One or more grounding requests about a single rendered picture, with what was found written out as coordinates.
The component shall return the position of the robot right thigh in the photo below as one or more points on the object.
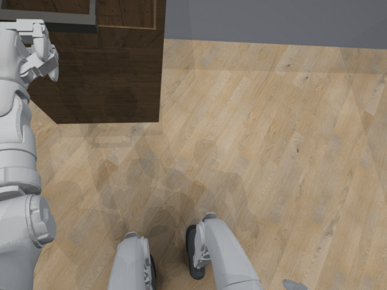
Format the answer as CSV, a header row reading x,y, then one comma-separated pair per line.
x,y
231,266

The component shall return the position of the left robot upper arm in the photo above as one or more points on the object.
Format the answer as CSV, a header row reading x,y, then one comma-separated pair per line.
x,y
26,225

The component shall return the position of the robot right shin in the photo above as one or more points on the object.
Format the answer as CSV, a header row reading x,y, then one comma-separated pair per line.
x,y
200,259

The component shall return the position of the handle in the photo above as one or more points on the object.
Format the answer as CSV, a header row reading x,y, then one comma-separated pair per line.
x,y
56,22

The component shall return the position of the robot left forearm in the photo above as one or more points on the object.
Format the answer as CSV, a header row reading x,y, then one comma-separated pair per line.
x,y
18,173

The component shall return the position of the cabinet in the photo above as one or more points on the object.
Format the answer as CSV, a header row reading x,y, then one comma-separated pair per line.
x,y
110,77

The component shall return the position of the left robot hand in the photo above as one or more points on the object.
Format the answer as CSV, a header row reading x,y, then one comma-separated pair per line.
x,y
22,64

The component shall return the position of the drawer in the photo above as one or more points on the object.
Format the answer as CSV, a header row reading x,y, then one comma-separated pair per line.
x,y
129,13

